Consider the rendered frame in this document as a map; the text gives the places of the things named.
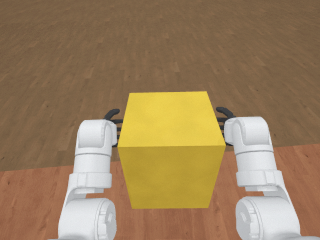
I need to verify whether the robot right upper arm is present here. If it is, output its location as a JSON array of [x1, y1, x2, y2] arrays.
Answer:
[[235, 196, 320, 240]]

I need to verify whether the robot left upper arm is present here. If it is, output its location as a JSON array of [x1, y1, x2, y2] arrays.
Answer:
[[47, 198, 117, 240]]

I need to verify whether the robot left forearm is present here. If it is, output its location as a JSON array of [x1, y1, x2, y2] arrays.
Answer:
[[58, 119, 117, 236]]

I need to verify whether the carton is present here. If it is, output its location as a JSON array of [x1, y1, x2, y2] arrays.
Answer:
[[117, 91, 226, 209]]

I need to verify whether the robot right hand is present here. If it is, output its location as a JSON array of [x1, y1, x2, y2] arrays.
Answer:
[[216, 107, 236, 146]]

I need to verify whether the robot right forearm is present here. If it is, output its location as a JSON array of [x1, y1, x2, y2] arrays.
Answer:
[[224, 116, 300, 232]]

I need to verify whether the robot left hand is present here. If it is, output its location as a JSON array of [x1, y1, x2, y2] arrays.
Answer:
[[103, 108, 124, 148]]

